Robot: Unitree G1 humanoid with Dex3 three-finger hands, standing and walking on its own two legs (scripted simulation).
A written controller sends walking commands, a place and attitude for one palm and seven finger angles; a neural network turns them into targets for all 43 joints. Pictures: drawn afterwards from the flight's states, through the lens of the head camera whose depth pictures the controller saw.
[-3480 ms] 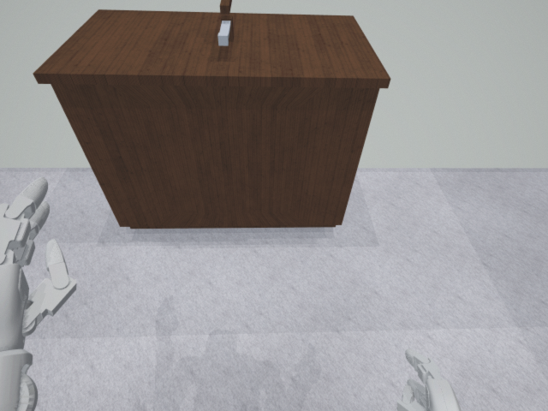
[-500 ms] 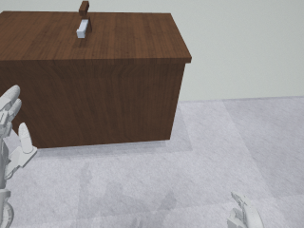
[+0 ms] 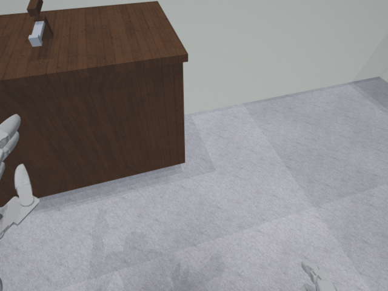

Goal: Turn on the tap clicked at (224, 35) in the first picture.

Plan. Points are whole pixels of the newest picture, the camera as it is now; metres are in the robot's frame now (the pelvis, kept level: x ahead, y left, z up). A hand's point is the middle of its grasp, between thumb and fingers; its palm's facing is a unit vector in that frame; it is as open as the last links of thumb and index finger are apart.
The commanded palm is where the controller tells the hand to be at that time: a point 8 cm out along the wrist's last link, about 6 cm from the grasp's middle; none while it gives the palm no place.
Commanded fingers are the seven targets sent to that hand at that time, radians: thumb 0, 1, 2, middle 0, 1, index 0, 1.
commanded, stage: take the last steps up to it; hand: left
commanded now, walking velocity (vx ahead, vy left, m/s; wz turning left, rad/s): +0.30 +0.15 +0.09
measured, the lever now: (35, 40) +0.82 +0.53 +0.10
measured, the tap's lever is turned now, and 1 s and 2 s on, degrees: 0 0 0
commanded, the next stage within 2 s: come to a stop and stand still in 1.94 s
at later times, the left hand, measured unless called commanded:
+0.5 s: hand (27, 186) +0.24 +0.25 +0.17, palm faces +0.43 -0.78 -0.46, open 7.4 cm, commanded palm +0.18 +0.30 +0.18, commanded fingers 0.00 0.90 0.90 -0.20 -0.30 -0.20 -0.30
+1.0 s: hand (35, 126) +0.36 +0.29 +0.17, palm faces +0.42 -0.77 -0.48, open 7.4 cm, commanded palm +0.30 +0.34 +0.18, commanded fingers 0.00 0.90 0.90 -0.20 -0.30 -0.20 -0.30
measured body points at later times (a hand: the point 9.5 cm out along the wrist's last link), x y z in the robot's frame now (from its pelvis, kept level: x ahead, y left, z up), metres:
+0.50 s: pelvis +0.04 +0.01 +0.01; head +0.07 -0.01 +0.46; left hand +0.21 +0.29 +0.20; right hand +0.21 -0.21 -0.10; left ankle +0.08 +0.17 -0.69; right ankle +0.03 -0.10 -0.73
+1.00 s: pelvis +0.15 +0.05 -0.01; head +0.18 +0.02 +0.44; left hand +0.33 +0.33 +0.20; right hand +0.31 -0.17 -0.13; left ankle +0.11 +0.18 -0.66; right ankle +0.16 -0.03 -0.73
